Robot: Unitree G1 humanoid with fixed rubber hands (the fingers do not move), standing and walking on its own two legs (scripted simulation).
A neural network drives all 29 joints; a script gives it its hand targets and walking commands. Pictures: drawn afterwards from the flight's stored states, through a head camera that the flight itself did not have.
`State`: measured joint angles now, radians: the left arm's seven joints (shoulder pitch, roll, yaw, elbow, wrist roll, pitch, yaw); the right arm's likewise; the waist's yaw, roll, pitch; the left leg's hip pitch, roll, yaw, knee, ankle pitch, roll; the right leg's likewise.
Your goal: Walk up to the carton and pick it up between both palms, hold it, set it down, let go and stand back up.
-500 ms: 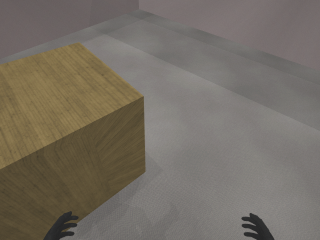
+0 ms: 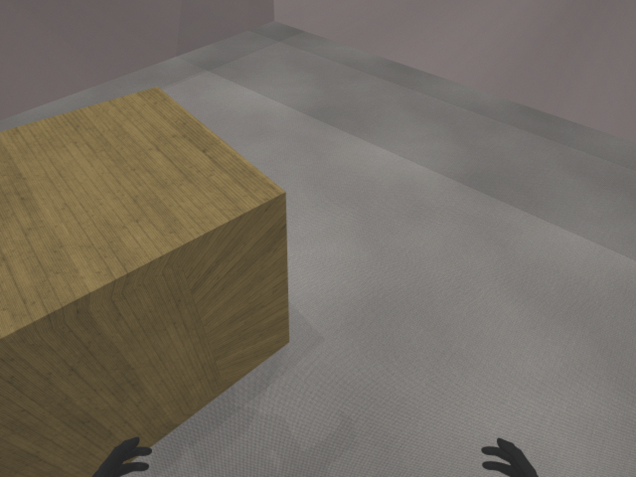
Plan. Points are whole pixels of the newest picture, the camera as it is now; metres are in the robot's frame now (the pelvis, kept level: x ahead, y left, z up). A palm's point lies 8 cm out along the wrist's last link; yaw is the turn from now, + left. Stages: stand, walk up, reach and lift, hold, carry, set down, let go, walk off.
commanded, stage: stand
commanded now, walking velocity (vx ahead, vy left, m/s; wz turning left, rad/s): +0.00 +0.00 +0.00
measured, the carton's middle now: out of the picture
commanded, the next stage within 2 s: none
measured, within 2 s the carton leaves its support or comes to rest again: neither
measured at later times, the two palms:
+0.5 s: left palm out of the picture +0.09 +0.28 -0.10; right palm out of the picture +0.11 -0.27 -0.09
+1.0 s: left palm out of the picture +0.07 +0.28 -0.11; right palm out of the picture +0.08 -0.27 -0.10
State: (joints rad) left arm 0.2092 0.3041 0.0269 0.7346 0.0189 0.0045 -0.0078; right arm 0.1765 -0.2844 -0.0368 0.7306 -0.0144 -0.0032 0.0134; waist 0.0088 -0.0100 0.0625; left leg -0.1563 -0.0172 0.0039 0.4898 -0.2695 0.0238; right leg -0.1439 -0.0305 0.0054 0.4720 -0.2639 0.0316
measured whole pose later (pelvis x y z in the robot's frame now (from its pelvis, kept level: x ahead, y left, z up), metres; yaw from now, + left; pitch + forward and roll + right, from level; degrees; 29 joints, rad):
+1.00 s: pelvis -0.01 +0.00 +0.01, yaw +0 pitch -4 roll +0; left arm 0.22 0.31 0.01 0.88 0.01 0.00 0.01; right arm 0.17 -0.29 -0.03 0.92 -0.01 0.00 0.00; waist 0.01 -0.01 0.06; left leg -0.11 -0.02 0.01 0.38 -0.20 0.03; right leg -0.11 -0.04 0.02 0.39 -0.20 0.04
